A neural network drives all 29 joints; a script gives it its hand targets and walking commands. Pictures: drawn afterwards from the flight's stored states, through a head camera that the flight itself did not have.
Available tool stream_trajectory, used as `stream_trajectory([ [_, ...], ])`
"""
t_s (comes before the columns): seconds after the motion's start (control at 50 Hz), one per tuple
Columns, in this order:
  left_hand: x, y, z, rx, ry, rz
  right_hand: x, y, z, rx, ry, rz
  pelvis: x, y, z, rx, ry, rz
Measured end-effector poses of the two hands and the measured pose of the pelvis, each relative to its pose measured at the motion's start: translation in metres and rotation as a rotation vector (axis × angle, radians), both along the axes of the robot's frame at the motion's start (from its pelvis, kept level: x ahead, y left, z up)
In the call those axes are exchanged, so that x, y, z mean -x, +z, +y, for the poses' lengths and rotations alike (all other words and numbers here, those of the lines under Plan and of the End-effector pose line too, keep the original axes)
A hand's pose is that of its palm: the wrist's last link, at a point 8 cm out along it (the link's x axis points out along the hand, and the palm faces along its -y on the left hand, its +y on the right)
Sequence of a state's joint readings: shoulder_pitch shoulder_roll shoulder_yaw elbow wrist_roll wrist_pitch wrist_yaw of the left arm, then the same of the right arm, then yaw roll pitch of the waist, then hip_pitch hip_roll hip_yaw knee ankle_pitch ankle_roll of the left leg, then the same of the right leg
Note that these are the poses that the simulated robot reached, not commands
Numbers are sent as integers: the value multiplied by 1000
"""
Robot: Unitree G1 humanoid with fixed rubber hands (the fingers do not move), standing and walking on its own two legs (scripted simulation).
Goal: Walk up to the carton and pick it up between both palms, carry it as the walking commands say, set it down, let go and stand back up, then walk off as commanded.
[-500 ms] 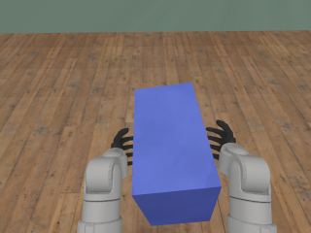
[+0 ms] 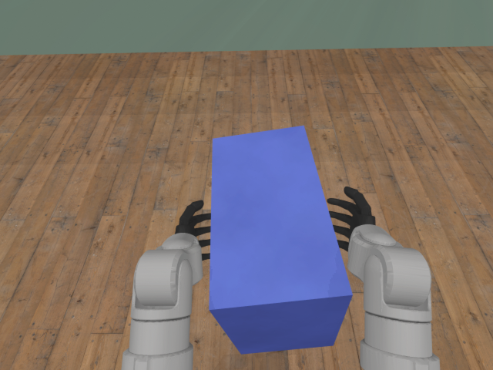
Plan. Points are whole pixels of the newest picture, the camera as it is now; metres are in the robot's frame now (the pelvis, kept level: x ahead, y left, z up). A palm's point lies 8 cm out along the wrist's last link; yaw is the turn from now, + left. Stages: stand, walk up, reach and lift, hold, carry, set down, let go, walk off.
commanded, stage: carry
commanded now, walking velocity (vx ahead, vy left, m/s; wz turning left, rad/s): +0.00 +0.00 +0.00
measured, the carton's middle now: (272, 241) +0.35 -0.01 -0.01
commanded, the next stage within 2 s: none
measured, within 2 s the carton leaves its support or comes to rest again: neither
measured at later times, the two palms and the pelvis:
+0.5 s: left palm (183, 212) +0.36 +0.14 +0.07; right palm (342, 201) +0.37 -0.11 +0.08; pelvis +0.06 +0.01 +0.00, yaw +0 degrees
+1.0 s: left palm (180, 206) +0.37 +0.15 +0.07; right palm (336, 199) +0.38 -0.11 +0.07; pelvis +0.08 +0.02 -0.01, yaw +1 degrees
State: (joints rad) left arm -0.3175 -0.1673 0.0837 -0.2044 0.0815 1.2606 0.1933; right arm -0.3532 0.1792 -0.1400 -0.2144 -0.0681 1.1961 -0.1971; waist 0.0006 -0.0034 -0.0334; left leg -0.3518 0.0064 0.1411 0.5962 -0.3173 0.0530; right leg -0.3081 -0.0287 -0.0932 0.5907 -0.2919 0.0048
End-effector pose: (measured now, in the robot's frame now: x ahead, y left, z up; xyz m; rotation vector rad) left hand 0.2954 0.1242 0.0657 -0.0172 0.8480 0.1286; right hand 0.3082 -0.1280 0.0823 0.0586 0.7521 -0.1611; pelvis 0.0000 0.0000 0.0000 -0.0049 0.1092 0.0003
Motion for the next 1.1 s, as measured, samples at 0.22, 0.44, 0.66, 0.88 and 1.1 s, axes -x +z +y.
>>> stream_trajectory([
  [0.22,-31,-10,11,16,8,-1,-32,-7,11,17,16,0,-33,-6,8,12,4,-10],
  [0.44,-56,-2,11,10,7,-28,-57,-1,11,14,14,-24,-57,-3,8,7,6,5],
  [0.66,-71,2,15,-18,8,-58,-71,-6,14,-13,16,-50,-71,-8,13,13,5,-9],
  [0.88,-74,1,24,6,3,-65,-72,-1,23,13,23,-48,-79,-9,21,18,12,-32],
  [1.1,-69,-2,24,8,7,-59,-66,-11,21,12,34,-29,-75,-7,19,9,18,-36],
])
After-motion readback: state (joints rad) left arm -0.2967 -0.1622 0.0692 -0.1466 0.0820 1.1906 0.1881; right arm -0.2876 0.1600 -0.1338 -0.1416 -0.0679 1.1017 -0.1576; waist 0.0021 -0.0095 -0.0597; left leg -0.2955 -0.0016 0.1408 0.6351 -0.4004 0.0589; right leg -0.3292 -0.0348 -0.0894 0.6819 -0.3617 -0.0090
